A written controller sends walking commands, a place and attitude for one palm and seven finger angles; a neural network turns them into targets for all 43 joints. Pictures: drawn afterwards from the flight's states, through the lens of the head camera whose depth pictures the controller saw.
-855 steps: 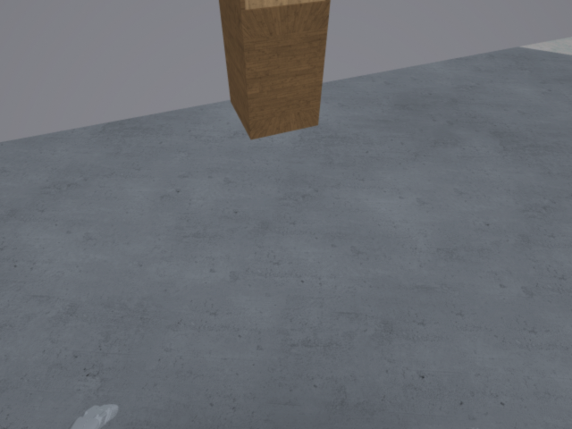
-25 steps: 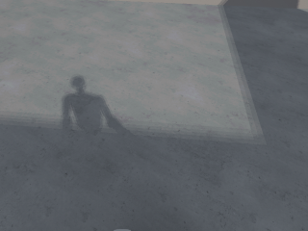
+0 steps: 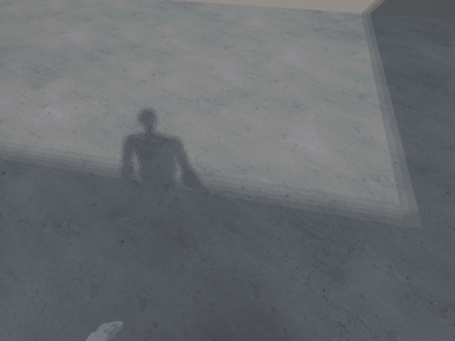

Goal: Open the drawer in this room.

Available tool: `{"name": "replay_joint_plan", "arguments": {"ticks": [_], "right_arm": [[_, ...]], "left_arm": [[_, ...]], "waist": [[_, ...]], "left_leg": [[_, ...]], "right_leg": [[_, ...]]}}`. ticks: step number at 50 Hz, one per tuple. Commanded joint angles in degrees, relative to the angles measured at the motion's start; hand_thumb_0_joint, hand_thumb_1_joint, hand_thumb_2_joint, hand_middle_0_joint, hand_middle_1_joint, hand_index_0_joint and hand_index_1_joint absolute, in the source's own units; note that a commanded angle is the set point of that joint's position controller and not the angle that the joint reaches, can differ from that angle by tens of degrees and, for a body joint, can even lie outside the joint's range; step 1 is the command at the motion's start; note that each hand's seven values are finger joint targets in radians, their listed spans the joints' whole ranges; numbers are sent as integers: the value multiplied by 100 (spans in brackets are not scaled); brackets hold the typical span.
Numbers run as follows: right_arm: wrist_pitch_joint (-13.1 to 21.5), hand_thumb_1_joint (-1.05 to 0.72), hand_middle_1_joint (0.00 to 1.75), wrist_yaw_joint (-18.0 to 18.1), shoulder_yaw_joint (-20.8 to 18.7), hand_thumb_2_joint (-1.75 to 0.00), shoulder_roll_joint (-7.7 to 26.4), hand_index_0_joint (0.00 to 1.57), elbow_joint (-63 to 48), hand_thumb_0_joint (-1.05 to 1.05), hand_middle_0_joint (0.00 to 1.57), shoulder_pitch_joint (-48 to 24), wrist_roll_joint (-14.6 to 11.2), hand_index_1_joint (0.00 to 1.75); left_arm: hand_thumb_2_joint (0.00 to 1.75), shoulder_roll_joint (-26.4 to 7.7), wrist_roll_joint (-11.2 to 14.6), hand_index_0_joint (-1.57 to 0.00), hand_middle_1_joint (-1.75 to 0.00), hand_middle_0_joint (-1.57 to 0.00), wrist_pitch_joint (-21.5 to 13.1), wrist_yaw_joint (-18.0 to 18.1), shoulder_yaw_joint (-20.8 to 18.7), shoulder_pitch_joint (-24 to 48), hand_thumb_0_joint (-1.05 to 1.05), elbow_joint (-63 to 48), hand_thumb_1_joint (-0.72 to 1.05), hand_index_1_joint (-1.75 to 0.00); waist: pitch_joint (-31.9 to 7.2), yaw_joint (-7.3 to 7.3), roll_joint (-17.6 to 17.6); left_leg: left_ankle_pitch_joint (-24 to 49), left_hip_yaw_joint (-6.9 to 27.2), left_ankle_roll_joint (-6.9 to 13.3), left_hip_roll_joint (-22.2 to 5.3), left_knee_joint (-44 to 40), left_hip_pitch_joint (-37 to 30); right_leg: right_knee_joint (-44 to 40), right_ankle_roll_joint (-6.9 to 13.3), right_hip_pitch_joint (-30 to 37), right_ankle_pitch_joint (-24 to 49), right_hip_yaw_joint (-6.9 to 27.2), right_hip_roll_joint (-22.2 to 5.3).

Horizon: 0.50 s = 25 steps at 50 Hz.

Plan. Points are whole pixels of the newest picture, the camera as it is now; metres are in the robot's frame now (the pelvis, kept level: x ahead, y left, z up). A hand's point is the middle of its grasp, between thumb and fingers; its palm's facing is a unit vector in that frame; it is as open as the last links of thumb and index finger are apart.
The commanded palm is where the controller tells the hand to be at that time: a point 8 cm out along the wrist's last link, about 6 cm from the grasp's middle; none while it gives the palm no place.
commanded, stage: turn or walk to find it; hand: left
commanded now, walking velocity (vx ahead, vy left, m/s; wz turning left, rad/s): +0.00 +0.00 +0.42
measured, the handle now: out of the picture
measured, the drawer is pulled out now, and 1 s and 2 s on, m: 0.00 0.00 0.00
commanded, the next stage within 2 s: none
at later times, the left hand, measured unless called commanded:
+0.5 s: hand out of the picture -0.04 +0.19 -0.17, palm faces +0.29 -0.93 -0.25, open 7.3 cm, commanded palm none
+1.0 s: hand out of the picture +0.00 +0.21 -0.15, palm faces +0.42 -0.87 -0.27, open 7.4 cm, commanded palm none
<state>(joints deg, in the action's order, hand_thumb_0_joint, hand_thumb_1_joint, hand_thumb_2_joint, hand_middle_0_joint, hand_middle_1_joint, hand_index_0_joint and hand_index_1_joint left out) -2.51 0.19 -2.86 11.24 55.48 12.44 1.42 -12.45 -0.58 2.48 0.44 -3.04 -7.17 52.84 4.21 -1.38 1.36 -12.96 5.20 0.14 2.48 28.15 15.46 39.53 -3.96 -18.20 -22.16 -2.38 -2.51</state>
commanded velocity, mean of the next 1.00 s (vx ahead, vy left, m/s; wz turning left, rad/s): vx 0.00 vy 0.00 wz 0.42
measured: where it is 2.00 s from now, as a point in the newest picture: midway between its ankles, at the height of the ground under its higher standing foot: outside the picture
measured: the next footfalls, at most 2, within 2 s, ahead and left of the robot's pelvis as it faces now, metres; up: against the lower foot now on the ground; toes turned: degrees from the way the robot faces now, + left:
right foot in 0.04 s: +0.03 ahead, -0.12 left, +0.00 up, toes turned -3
left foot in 0.54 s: -0.03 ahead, +0.12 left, +0.00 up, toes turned +19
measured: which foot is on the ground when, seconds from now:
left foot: down 0.00-0.04, up 0.06-0.52, down 0.54-1.00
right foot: up 0.00-0.02, down 0.04-0.54, up 0.56-1.00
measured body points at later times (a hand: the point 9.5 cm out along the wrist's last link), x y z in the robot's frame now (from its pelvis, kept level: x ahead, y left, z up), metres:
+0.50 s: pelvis -0.02 -0.01 +0.00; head +0.02 +0.00 +0.44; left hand -0.06 +0.24 -0.15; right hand +0.12 -0.24 -0.15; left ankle -0.07 +0.11 -0.72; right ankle -0.01 -0.12 -0.74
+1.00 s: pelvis -0.03 -0.02 +0.00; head +0.02 -0.02 +0.45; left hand -0.03 +0.26 -0.13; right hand +0.12 -0.22 -0.16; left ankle -0.07 +0.10 -0.74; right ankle +0.02 -0.13 -0.73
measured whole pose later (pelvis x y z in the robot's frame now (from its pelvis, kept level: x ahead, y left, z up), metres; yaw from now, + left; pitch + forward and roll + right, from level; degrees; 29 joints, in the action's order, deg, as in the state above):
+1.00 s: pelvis -0.03 -0.02 +0.00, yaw +25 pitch +0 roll +1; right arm -2.4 0.2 -3.0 11.3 55.5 12.3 1.3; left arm -12.2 -0.5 2.1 0.4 -2.8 -6.5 52.4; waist 4.4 -1.4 1.4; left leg -14.1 5.2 -0.2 2.5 29.5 15.6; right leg 36.5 -4.0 -17.3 -20.1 -2.8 -2.4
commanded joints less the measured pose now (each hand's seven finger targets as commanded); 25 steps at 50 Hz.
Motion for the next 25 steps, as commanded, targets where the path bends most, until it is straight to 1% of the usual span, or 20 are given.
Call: {"name": "replay_joint_plan", "arguments": {"ticks": [1, 2, 3, 4, 5, 6, 7, 8, 10, 12, 13, 14, 15, 16, 18, 20, 21, 23, 24, 25], "right_arm": [[142, -90, 30, 13, -271, -90, 696, 20, -484, 0, 20, -56, -102, 30], [140, -90, 30, 16, -226, -90, 480, 20, -654, 0, 20, -157, -90, 30], [72, -90, 30, 24, -298, -90, 764, 20, -624, 0, 20, -263, -47, 30], [-8, -90, 30, 4, -331, -90, 762, 20, -491, 0, 20, -81, -23, 30], [-62, -90, 30, -18, -364, -90, 755, 20, -382, 0, 20, -5, -24, 30], [-83, -90, 30, -57, -351, -90, 728, 20, -235, 0, 20, 142, -7, 30], [-90, -90, 30, -84, -334, -90, 677, 20, -174, 0, 20, 224, -2, 30], [-93, -90, 30, -95, -320, -90, 633, 20, -152, 0, 20, 259, -4, 30], [-99, -90, 30, -103, -309, -90, 626, 20, -119, 0, 20, 235, -15, 30], [-101, -90, 30, -96, -283, -90, 620, 20, -145, 0, 20, 108, -10, 30], [-97, -90, 30, -92, -272, -90, 613, 20, -176, 0, 20, -51, -16, 30], [-86, -90, 30, -85, -252, -90, 592, 20, -202, 0, 20, -123, -19, 30], [-77, -90, 30, -84, -236, -90, 573, 20, -232, 0, 20, -239, -36, 30], [-62, -90, 30, -82, -214, -90, 525, 20, -262, 0, 20, -352, -36, 30], [-23, -90, 30, -75, -160, -90, 488, 20, -296, 0, 20, -516, -62, 30], [35, -90, 30, -66, -125, -90, 446, 20, -339, 0, 20, -576, -95, 30], [50, -90, 30, -59, -111, -90, 446, 20, -346, 0, 20, -555, -102, 30], [72, -90, 30, -50, -110, -90, 477, 20, -297, 0, 20, -337, -106, 30], [96, -90, 30, -52, -111, -90, 535, 20, -288, 0, 20, -243, -99, 30], [134, -90, 30, -64, -144, -90, 642, 20, -241, 0, 20, -70, -93, 30]], "left_arm": [[90, -981, -47, -20, -30, -20, -294, 131, -217, -986, 0, -134, 90, -30], [90, -1413, -96, -20, -30, -20, -306, 153, -294, -1020, 0, -168, 90, -30], [90, -1342, -51, -20, -30, -20, -270, 159, -242, -989, 0, -225, 90, -30], [90, -1105, -40, -20, -30, -20, -307, 187, -270, -571, 0, -308, 90, -30], [90, -985, -24, -20, -30, -20, -263, 196, -236, -246, 0, -399, 90, -30], [90, -837, -24, -20, -30, -20, -271, 171, -162, -34, 0, -461, 90, -30], [90, -713, -22, -20, -30, -20, -299, 153, -127, -28, 0, -468, 90, -30], [90, -688, -27, -20, -30, -20, -321, 149, -118, -109, 0, -435, 90, -30], [90, -682, -33, -20, -30, -20, -341, 157, -116, -307, 0, -343, 90, -30], [90, -734, -48, -20, -30, -20, -344, 166, -141, -516, 0, -296, 90, -30], [90, -762, -60, -20, -30, -20, -336, 169, -155, -629, 0, -244, 90, -30], [90, -799, -72, -20, -30, -20, -334, 170, -171, -700, 0, -207, 90, -30], [90, -836, -83, -20, -30, -20, -328, 172, -190, -765, 0, -168, 90, -30], [90, -881, -100, -20, -30, -20, -322, 163, -203, -865, 0, -141, 90, -30], [90, -967, -116, -20, -30, -20, -304, 148, -228, -1004, 0, -56, 90, -30], [90, -1046, -134, -20, -30, -20, -290, 145, -265, -1037, 0, 7, 90, -30], [90, -1098, -132, -20, -30, -20, -276, 135, -274, -1063, 0, 15, 90, -30], [90, -1141, -113, -20, -30, -20, -252, 127, -279, -892, 0, 37, 90, -30], [90, -1127, -91, -20, -30, -20, -236, 122, -279, -845, 0, 27, 90, -30], [90, -1057, -53, -20, -30, -20, -206, 117, -271, -756, 0, 38, 90, -30]], "waist": [[-1017, 411, -686], [-828, 487, -1922], [-745, 489, -1286], [-589, 262, -1433], [-363, 128, -1177], [-247, 8, -953], [-199, -20, -895], [-188, -7, -952], [-202, 57, -1037], [-248, 148, -1052], [-208, 225, -1075], [-262, 250, -1026], [-238, 304, -1052], [-264, 351, -1065], [-381, 446, -1203], [-524, 484, -1272], [-580, 483, -1295], [-676, 317, -1328], [-720, 244, -1282], [-764, 95, -946]], "left_leg": [[88, 656, 151, -450, 783, 1153], [-2006, -156, -175, 225, 2076, 1942], [-2131, 78, -145, -2, 3063, 1689], [-1796, 244, -146, -149, 3619, 1662], [-1502, 138, -165, -198, 3995, 1644], [-1124, 27, -223, -264, 4220, 1644], [-879, -75, -274, -283, 4302, 1652], [-751, -148, -320, -287, 4305, 1668], [-623, -198, -393, -340, 4207, 1713], [-711, -264, -452, -405, 3954, 1725], [-833, -316, -466, -446, 3745, 1673], [-967, -361, -476, -445, 3469, 1658], [-1090, -424, -476, -479, 3213, 1578], [-1216, -515, -475, -464, 2900, 1505], [-1347, -680, -444, -433, 2336, 1246], [-1478, -803, -380, -411, 1701, 977], [-1400, -899, -348, -355, 1469, 802], [-950, -1020, -299, -315, 883, 389], [-519, -1045, -262, -312, 372, 5], [201, -945, -201, -411, -340, -641]], "right_leg": [[-2233, 299, 2212, 1294, 910, -1083], [-2282, 971, 2169, 2188, 2143, -2386], [-2282, 1321, 1349, 2327, 1965, -2551], [-2447, 1309, 929, 1702, 1665, -2264], [-2472, 1177, 698, 1360, 1426, -2024], [-2369, 1035, 675, 1387, 911, -1700], [-2310, 944, 655, 1603, 591, -1511], [-2286, 921, 718, 1757, 434, -1447], [-2295, 912, 910, 1880, 269, -1458], [-2256, 1001, 1114, 2001, 263, -1553], [-2236, 1057, 1124, 2101, 282, -1626], [-2172, 1114, 1302, 2308, 264, -1670], [-2139, 1147, 1329, 2433, 231, -1744], [-2042, 1167, 1412, 2759, 164, -1741], [-1851, 1217, 1540, 3321, 70, -1774], [-1629, 1267, 1673, 3675, 56, -1846], [-1548, 1240, 1646, 3777, 0, -1837], [-1348, 1087, 1489, 3571, -175, -1810], [-1157, 926, 1300, 3326, -283, -1725], [-750, 688, 853, 2820, -473, -1619]]}}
